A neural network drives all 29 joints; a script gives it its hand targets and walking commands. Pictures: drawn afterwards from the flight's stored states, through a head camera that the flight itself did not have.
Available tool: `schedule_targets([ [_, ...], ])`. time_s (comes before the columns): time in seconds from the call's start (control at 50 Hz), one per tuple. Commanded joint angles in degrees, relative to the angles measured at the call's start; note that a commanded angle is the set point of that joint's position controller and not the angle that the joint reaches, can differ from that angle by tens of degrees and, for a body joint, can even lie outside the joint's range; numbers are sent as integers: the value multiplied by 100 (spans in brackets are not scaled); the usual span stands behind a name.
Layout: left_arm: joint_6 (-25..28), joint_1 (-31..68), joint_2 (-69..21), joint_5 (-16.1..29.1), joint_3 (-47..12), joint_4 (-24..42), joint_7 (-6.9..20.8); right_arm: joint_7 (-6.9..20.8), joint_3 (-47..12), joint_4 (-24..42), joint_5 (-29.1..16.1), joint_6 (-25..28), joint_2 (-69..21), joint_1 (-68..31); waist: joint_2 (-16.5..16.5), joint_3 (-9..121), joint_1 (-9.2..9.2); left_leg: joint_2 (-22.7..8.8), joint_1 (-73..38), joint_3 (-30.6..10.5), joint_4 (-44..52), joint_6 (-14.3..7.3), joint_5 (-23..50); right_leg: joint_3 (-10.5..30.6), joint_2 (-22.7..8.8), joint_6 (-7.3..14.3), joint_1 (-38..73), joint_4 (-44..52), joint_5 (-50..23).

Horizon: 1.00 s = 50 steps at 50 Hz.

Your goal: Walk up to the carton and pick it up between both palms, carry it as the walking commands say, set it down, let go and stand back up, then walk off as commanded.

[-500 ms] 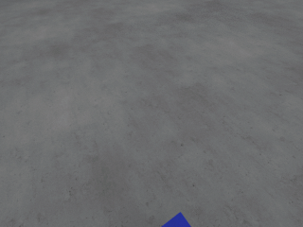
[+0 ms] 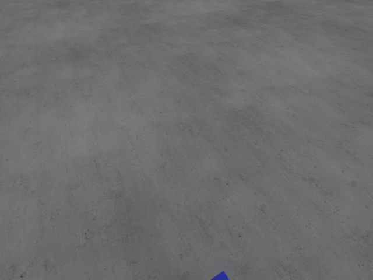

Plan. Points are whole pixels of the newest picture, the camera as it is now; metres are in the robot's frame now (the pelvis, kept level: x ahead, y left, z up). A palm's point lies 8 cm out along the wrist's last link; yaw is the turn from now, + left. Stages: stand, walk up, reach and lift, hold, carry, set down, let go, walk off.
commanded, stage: stand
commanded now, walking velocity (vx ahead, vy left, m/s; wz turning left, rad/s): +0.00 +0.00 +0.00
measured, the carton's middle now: out of the picture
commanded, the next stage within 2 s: none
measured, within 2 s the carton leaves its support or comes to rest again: neither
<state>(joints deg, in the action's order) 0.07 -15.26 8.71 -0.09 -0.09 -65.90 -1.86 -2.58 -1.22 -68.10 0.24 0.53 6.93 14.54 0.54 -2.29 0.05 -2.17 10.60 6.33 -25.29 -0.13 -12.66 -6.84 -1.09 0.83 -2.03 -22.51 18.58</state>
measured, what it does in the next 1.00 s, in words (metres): stands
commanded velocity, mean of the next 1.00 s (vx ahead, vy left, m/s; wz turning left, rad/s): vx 0.00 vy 0.00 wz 0.00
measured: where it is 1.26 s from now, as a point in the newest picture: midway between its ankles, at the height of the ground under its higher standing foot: outside the picture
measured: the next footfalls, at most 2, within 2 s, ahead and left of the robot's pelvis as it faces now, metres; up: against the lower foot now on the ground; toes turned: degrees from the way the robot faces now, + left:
none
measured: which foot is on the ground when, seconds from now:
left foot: down 0.00-1.00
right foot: down 0.00-1.00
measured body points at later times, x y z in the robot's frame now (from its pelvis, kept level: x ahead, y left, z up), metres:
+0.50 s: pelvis -0.02 -0.02 +0.00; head -0.01 -0.02 +0.45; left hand -0.05 +0.18 -0.16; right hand -0.04 -0.22 -0.17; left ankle +0.01 +0.12 -0.74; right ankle -0.07 -0.10 -0.74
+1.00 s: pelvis +0.00 -0.03 +0.00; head +0.00 -0.03 +0.45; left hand -0.07 +0.15 -0.17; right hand -0.02 -0.23 -0.17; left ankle +0.01 +0.12 -0.74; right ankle -0.07 -0.10 -0.74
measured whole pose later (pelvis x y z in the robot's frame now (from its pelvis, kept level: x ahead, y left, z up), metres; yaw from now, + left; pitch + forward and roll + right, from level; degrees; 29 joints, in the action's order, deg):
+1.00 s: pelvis +0.00 -0.03 +0.00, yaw +2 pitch -2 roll +0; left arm 0.9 -20.4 4.3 -0.6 -1.1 -68.7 -3.0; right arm -3.4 -0.6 -71.0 0.1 -0.8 5.5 14.6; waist 0.8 -2.1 -0.9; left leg -4.1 11.1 3.2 -24.7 2.7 -11.4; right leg -9.3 1.5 3.6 -0.9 -20.6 18.1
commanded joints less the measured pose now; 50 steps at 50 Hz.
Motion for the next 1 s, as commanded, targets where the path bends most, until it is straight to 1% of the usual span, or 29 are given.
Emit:
schedule_targets([
  [0.0, -9, -316, 265, -34, -29, 72, -61, 26, 118, 83, -22, 6, 589, 199, -274, -282, 44, -522, 29, -542, 500, -67, 1718, 470, -609, 34, -366, 542, -1595],
  [0.02, 27, -456, 223, -27, -30, 55, -44, -17, 59, -120, -12, -30, 429, 496, 0, -273, 0, -460, -96, -598, 522, -49, 1522, 482, -605, 35, -408, 538, -1585],
  [0.04, 32, -330, 395, -43, -13, 44, -82, 10, 136, -31, 25, -35, 663, 358, 156, -324, 129, -489, -160, -551, 577, -68, 1352, 418, -596, 54, -585, 587, -1269],
  [0.08, 40, -322, 385, -33, -6, 55, -58, 10, 121, -97, 15, -29, 631, 484, -194, -291, 89, -493, -262, -577, 659, -51, 1206, 522, -594, 63, -598, 734, -1080],
  [0.18, 58, -534, 339, -40, -56, -53, -72, 9, 107, -142, 29, -37, 603, 322, 26, -315, -11, -469, 3, -647, 654, -44, 1167, 484, -589, 47, -413, 767, -1253],
  [0.22, 95, -491, 444, -21, -39, -17, -80, 13, 73, -216, -17, -40, 490, 462, 9, -379, 10, -479, -62, -590, 661, -19, 1194, 479, -655, 84, -545, 733, -1304],
  [0.24, 91, -514, 218, -42, -87, -77, -56, 15, 147, -195, 6, -39, 626, 328, -316, -241, -3, -410, -178, -555, 699, 0, 1046, 485, -643, 82, -478, 715, -972],
  [0.32, 80, -701, -21, -70, -113, -79, -83, -1, 63, -227, -10, -84, 312, 382, -41, -604, -57, -422, 126, -585, 718, 34, 981, 419, -542, 95, -522, 848, -912],
  [0.34, 46, -618, 112, -59, -101, -114, -89, -9, 125, -230, 20, -84, 446, 476, -78, -554, 84, -396, 83, -495, 692, 33, 843, 494, -537, 106, -585, 961, -633],
  [0.36, 57, -680, 14, -46, -106, -147, -86, -33, 138, -185, -9, -113, 458, 389, -216, -735, -17, -374, 153, -487, 711, 55, 750, 488, -565, 118, -674, 951, -563],
  [0.4, 85, -811, 236, -38, -71, -160, -104, -17, 59, -300, 34, -125, 300, 550, -186, -555, 18, -409, 13, -486, 649, 58, 851, 521, -567, 167, -707, 978, -491],
  [0.44, 79, -898, -26, 2, -95, -124, -137, 9, 4, -279, 18, -108, 90, 625, 180, -566, 5, -444, 52, -646, 645, 11, 950, 515, -530, 156, -670, 995, -779],
  [0.48, 105, -759, -68, -41, -120, -82, -79, 18, 86, -254, -8, -97, 397, 566, -55, -454, 30, -392, 13, -524, 549, 37, 1040, 461, -568, 144, -613, 934, -1038],
  [0.5, 111, -852, 116, -36, -89, -127, -103, 13, 29, -232, -10, -74, 237, 456, 223, -332, -3, -429, -19, -555, 540, 18, 989, 403, -576, 109, -542, 900, -1238],
  [0.54, 135, -706, 34, -68, -92, -96, -126, -57, 89, -347, 15, -102, 295, 493, -147, -550, 16, -347, 177, -416, 507, 47, 1005, 509, -667, 146, -477, 886, -1456],
  [0.56, 150, -826, 168, -4, -54, -110, -121, -42, 133, -219, 37, -52, 507, 448, 220, -350, -16, -359, 147, -488, 447, 44, 1111, 392, -611, 159, -351, 751, -1761],
  [0.6, 148, -831, 269, -62, 2, -136, -139, -29, 25, -260, -19, -71, 35, 433, 49, -403, -2, -414, 83, -493, 456, 68, 936, 425, -704, 110, -499, 916, -1545],
  [0.62, 126, -940, 42, -21, -73, -185, -116, -43, 77, -303, 48, -66, 381, 520, -36, -360, -7, -368, 61, -458, 419, 43, 1017, 471, -615, 177, -437, 814, -1520],
  [0.64, 111, -1007, 85, -2, -37, -173, -132, -61, 62, -328, 3, -60, 77, 540, 40, -483, -102, -360, 108, -423, 395, 64, 1014, 466, -694, 122, -539, 829, -1720],
  [0.66, 90, -1111, -72, -49, -92, -247, -123, -22, 51, -259, -26, -62, 252, 486, 75, -491, -41, -392, 215, -444, 397, 72, 984, 439, -658, 22, -517, 825, -1850],
  [0.7, 95, -1225, -19, -37, -56, -298, -137, -45, 50, -255, 0, -89, 42, 324, 40, -547, -240, -298, 311, -380, 294, 147, 855, 506, -724, 25, -448, 846, -2164],
  [0.72, 91, -1255, 10, -43, -77, -347, -142, -52, 88, -240, -11, -65, 280, 407, 168, -533, -17, -336, 263, -328, 282, 94, 959, 500, -696, 33, -451, 771, -2304],
  [0.76, 158, -1043, 203, -56, -12, -248, -124, -57, 93, -269, -22, -68, 26, 429, 31, -350, -84, -358, 273, -347, 238, 96, 922, 497, -834, 72, -205, 706, -2833],
  [0.78, 152, -1092, 88, -47, -23, -241, -86, -58, 13, -237, -28, -56, -35, 387, 213, -314, -101, -384, 161, -420, 240, 100, 900, 494, -701, 77, -260, 744, -2599],
  [0.84, 119, -1157, 80, -73, -18, -268, -117, -105, 68, -371, -8, -102, -20, 542, 166, -510, -101, -371, 218, -423, 196, 97, 877, 553, -811, -5, -377, 788, -2775],
  [0.9, 93, -1174, -139, -42, -82, -271, -157, -88, 124, -352, -32, -124, 270, 762, -278, -491, 16, -386, -34, -404, 340, 73, 1032, 483, -720, 50, -607, 778, -2188],
  [0.92, 131, -1201, 51, -23, -32, -248, -168, -102, 38, -338, -28, -133, -66, 631, 81, -535, -35, -406, -67, -572, 319, 54, 1069, 418, -683, 72, -618, 793, -2175],
  [0.96, 124, -1194, -166, -72, -54, -261, -142, -113, 89, -245, -1, -127, 188, 411, -207, -591, -49, -377, 61, -505, 309, 45, 995, 381, -616, 47, -662, 770, -2027],
  [0.98, 90, -1207, -201, -90, -89, -347, -151, -99, 76, -346, -21, -155, 111, 612, -99, -598, -72, -373, 133, -466, 287, 62, 944, 437, -679, 7, -526, 764, -2057],
])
